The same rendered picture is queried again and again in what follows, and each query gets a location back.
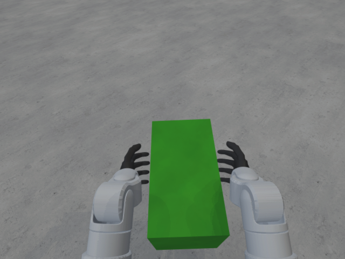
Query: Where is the right robot hand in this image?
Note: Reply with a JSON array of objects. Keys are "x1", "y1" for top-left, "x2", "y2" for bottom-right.
[{"x1": 217, "y1": 141, "x2": 249, "y2": 183}]

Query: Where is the carton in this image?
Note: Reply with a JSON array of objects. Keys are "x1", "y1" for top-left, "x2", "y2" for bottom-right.
[{"x1": 147, "y1": 119, "x2": 230, "y2": 250}]

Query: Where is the left robot hand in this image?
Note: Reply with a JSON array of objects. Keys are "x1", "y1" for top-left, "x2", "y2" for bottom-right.
[{"x1": 120, "y1": 144, "x2": 150, "y2": 184}]

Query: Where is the right robot forearm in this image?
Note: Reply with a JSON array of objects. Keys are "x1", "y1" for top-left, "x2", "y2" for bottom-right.
[{"x1": 230, "y1": 167, "x2": 298, "y2": 259}]

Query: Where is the left robot forearm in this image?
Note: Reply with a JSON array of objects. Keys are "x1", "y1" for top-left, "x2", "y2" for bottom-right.
[{"x1": 81, "y1": 168, "x2": 142, "y2": 259}]

